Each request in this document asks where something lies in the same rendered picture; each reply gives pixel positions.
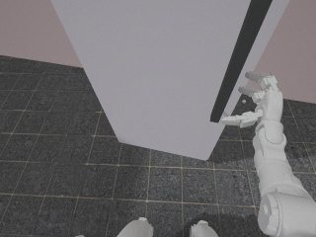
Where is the right robot thigh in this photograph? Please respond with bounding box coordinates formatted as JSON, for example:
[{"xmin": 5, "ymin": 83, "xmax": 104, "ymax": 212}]
[{"xmin": 189, "ymin": 224, "xmax": 218, "ymax": 237}]

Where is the right robot upper arm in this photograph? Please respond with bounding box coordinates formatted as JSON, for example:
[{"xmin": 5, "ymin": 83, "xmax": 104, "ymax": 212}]
[{"xmin": 258, "ymin": 192, "xmax": 316, "ymax": 237}]

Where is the handle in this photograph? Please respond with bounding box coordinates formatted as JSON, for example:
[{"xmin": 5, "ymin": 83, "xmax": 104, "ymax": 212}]
[{"xmin": 210, "ymin": 0, "xmax": 273, "ymax": 123}]

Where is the right robot shin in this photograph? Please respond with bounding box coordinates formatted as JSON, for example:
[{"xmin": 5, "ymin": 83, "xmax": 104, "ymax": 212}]
[{"xmin": 197, "ymin": 220, "xmax": 208, "ymax": 226}]

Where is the right robot forearm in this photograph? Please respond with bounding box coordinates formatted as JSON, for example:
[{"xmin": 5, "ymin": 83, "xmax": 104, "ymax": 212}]
[{"xmin": 252, "ymin": 119, "xmax": 315, "ymax": 201}]

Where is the fridge door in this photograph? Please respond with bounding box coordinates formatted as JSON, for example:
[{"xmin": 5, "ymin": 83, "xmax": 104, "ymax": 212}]
[{"xmin": 50, "ymin": 0, "xmax": 286, "ymax": 161}]

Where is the right robot hand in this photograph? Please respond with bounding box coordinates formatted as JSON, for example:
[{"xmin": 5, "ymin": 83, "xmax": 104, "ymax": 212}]
[{"xmin": 221, "ymin": 71, "xmax": 283, "ymax": 128}]

